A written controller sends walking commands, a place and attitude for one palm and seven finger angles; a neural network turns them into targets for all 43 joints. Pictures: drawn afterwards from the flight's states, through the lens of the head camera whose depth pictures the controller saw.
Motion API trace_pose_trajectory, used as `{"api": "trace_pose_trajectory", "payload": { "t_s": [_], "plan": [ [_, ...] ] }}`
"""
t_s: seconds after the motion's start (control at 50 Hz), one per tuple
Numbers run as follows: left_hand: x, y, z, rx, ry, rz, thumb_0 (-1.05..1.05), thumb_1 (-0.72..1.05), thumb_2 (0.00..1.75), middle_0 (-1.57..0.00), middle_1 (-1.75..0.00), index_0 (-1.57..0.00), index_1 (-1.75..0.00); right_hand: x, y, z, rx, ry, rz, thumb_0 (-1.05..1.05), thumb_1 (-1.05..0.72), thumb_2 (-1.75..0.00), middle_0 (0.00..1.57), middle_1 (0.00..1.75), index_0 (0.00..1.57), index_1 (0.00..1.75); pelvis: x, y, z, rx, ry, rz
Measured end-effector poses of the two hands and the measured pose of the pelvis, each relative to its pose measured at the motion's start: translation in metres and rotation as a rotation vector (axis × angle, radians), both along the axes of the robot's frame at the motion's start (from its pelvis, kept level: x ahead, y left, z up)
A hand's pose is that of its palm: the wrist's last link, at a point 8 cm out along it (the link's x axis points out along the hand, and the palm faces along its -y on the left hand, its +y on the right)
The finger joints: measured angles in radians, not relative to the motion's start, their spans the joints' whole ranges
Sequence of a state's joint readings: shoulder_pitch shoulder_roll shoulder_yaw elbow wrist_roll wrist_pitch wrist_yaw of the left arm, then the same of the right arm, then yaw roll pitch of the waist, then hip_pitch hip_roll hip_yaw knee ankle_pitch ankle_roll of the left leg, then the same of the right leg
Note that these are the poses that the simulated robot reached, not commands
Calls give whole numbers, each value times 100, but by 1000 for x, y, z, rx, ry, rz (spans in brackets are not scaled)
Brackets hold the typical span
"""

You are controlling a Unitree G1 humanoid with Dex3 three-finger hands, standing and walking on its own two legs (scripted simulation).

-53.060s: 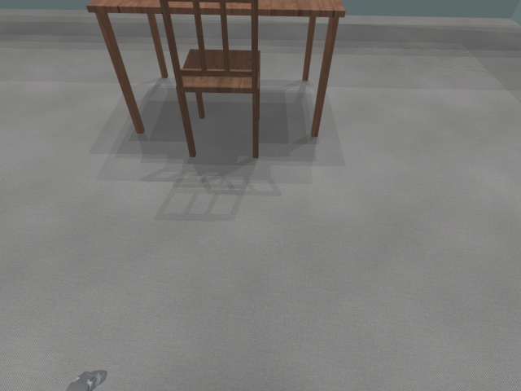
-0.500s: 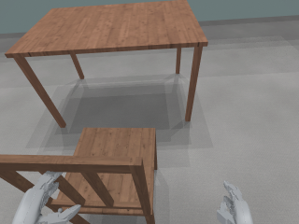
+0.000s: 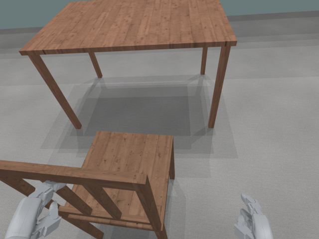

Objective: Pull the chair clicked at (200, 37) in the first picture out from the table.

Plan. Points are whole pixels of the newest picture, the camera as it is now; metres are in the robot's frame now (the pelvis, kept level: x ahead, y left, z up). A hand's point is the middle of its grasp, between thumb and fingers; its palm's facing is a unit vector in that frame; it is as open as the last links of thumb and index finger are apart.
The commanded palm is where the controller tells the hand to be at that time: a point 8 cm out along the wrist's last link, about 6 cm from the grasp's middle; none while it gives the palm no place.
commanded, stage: draw the hand back to the body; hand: left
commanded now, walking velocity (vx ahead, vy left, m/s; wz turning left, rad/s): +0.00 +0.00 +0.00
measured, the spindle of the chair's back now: (71, 197) +0.22 +0.31 -0.08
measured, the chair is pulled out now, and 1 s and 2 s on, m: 0.60 0.59 0.59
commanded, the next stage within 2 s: step back with the hand held close in 0.06 s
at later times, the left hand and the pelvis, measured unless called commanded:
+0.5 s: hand (49, 228) +0.11 +0.25 +0.05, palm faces +0.04 -0.83 -0.55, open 6.7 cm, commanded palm +0.08 +0.29 +0.19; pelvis -0.07 +0.00 +0.01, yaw -1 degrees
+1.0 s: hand out of the picture +0.04 +0.32 +0.13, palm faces +0.37 -0.85 -0.37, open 7.4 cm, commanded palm -0.06 +0.37 +0.19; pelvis -0.19 +0.07 +0.00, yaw +1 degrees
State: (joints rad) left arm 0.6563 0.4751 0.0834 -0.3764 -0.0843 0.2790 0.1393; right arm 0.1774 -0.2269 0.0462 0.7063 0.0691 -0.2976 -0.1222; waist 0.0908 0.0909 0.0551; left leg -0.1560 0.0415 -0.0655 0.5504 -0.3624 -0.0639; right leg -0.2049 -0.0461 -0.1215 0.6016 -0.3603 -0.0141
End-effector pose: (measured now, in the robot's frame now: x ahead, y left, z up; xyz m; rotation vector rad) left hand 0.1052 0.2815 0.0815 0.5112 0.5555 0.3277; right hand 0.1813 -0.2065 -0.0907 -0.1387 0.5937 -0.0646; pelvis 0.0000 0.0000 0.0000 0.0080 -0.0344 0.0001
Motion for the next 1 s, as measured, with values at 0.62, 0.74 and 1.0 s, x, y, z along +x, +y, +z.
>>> {"api": "trace_pose_trajectory", "payload": {
  "t_s": [0.62,0.74,1.0],
  "plan": [
    [-34,6,77,121,-371,-272,2,90,90,-21,-30,-33,-33,-93,-24,17,-133,149,-93,1,-90,-90,20,30,20,30,-94,4,2,-16,-23,0],
    [-68,29,176,390,-914,-272,1,89,90,-21,-30,-26,-31,-124,-6,16,-101,104,-121,1,-90,-90,21,30,20,30,-113,25,-2,-27,-17,-18],
    [-107,78,68,19,-681,-132,2,90,90,-20,-30,-20,-30,-243,42,20,-131,151,-152,1,-90,-90,21,30,20,30,-189,71,-2,-92,-20,18]
  ]
}}
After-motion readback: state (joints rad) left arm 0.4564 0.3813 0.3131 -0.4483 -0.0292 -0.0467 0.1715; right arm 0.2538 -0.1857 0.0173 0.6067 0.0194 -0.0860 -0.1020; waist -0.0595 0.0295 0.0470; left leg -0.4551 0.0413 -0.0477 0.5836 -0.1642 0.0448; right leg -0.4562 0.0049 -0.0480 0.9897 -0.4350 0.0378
